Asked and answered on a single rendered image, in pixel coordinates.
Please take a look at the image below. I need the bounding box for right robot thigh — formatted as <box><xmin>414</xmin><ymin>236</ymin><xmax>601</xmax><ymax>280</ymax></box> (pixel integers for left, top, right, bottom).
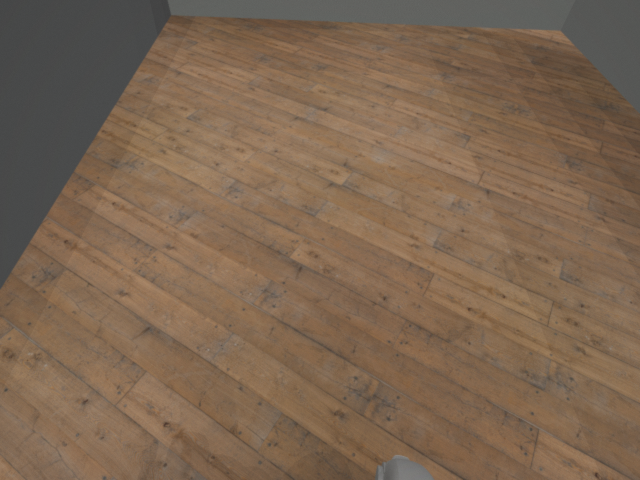
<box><xmin>375</xmin><ymin>458</ymin><xmax>434</xmax><ymax>480</ymax></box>

